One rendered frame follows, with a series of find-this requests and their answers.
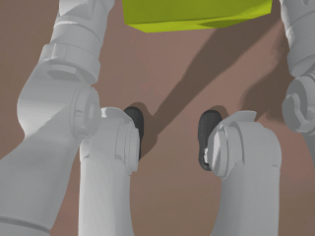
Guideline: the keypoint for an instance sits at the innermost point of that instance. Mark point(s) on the carton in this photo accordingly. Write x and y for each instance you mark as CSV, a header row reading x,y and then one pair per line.
x,y
173,15

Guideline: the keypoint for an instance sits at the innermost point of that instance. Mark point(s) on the robot left foot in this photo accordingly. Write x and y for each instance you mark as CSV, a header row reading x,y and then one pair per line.
x,y
137,116

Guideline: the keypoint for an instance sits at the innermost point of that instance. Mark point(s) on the right robot forearm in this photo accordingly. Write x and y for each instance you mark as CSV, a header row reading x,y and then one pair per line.
x,y
298,17

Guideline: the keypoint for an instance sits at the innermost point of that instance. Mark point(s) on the robot right thigh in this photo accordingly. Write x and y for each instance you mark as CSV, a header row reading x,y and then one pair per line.
x,y
250,183

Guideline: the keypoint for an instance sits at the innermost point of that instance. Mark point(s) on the robot left upper arm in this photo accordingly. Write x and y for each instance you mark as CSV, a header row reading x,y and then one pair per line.
x,y
56,115

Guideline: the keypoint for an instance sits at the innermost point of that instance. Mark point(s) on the robot right upper arm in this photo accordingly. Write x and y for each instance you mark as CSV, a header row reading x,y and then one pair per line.
x,y
298,109

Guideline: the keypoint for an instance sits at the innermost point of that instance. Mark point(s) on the left robot forearm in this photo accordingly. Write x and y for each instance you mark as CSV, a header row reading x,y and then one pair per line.
x,y
75,44

